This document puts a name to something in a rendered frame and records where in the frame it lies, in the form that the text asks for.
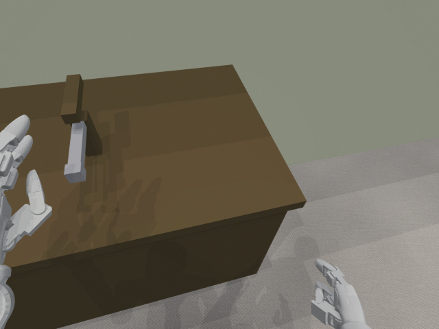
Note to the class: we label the left robot hand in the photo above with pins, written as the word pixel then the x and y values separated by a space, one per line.
pixel 14 147

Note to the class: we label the robot left forearm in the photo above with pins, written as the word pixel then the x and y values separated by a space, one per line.
pixel 7 299

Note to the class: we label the tap lever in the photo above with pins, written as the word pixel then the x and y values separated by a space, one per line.
pixel 74 171

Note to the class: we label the right robot hand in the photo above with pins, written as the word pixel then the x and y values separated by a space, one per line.
pixel 341 305

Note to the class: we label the counter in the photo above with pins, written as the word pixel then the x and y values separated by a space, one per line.
pixel 185 189

